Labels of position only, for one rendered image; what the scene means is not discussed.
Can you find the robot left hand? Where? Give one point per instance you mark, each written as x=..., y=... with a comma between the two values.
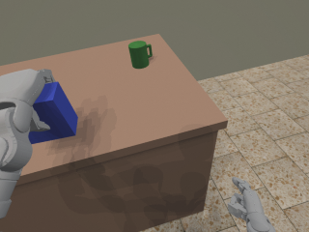
x=26, y=86

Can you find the robot left forearm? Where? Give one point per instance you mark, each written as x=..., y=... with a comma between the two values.
x=15, y=146

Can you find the robot right hand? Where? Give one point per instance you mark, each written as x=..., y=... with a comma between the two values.
x=249, y=202

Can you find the sponge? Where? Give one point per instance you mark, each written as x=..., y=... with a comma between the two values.
x=54, y=108

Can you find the table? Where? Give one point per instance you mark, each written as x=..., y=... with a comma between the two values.
x=142, y=152

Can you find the robot right forearm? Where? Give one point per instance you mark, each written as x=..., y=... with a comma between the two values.
x=257, y=222

